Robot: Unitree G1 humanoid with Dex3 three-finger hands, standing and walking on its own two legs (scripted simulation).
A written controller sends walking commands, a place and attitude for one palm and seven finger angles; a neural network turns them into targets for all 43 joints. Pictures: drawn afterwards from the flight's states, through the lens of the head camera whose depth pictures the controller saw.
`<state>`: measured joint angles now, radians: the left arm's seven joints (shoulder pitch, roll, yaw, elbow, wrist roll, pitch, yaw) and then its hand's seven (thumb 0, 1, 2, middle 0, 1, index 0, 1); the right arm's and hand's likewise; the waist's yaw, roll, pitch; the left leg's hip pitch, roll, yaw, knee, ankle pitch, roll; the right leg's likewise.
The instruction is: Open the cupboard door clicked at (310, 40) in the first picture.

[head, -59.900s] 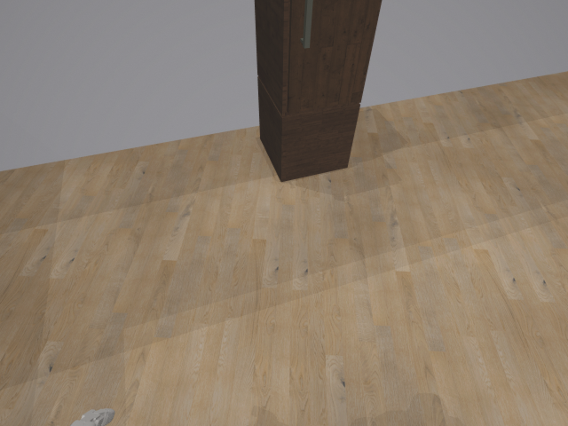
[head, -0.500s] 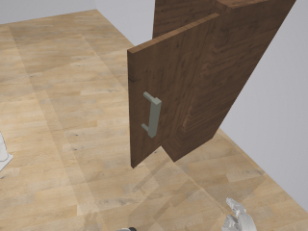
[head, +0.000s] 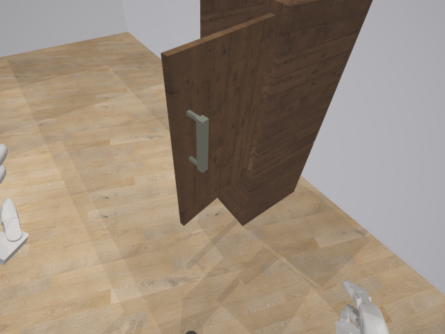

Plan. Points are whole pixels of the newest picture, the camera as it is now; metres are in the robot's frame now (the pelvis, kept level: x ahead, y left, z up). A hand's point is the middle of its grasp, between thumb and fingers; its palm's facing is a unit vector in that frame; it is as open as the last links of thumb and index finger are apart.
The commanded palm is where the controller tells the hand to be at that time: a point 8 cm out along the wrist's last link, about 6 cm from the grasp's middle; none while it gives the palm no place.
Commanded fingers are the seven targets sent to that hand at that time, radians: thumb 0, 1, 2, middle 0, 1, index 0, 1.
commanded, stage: stop stepping back and stand still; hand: left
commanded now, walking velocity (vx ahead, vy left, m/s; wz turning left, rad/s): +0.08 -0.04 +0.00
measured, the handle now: (197, 142) +0.53 +0.09 +0.03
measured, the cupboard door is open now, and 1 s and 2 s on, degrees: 100 100 100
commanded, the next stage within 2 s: let the arm hang, fingers relaxed in 0.64 s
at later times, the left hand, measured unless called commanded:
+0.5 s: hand (0, 288) +0.14 +0.25 +0.17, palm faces +0.36 -0.80 -0.49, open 7.4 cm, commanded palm +0.09 +0.30 +0.18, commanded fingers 0.00 0.90 0.90 -0.20 -0.30 -0.20 -0.30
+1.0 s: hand out of the picture +0.04 +0.21 -0.15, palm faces -0.05 -0.97 -0.23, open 7.4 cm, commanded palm none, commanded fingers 0.00 0.90 0.90 -0.20 -0.30 -0.20 -0.30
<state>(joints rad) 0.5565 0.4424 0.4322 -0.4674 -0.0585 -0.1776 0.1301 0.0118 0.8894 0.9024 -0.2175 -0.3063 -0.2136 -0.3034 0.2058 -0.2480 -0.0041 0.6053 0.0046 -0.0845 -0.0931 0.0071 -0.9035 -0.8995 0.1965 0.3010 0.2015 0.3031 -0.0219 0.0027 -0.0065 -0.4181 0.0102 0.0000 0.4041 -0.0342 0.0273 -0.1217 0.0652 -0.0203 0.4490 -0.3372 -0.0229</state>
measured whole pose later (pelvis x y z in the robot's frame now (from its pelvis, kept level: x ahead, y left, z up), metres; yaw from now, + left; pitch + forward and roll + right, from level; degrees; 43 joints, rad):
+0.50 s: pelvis -0.05 +0.00 +0.00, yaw +0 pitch -1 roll -1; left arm 0.61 0.43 0.39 -0.53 -0.03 -0.18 0.13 0.01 0.89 0.90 -0.22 -0.31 -0.21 -0.30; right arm 0.23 -0.17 0.03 0.65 -0.02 -0.13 -0.06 0.01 -0.90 -0.90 0.20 0.30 0.21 0.30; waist -0.01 0.00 -0.01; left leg -0.41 -0.02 -0.01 0.60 -0.24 -0.01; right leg -0.16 0.08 -0.02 0.44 -0.25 -0.07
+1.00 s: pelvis -0.06 +0.01 +0.00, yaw +1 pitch -1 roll +0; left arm 0.22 0.24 -0.01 0.82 0.03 0.05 -0.01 0.01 0.91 0.90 -0.20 -0.30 -0.20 -0.30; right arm 0.13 -0.29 0.01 0.93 -0.02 -0.01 0.00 0.00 -0.90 -0.90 0.20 0.30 0.20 0.30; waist -0.03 0.00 0.03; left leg -0.34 -0.04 -0.01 0.50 -0.14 0.04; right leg -0.21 0.04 -0.04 0.53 -0.30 -0.04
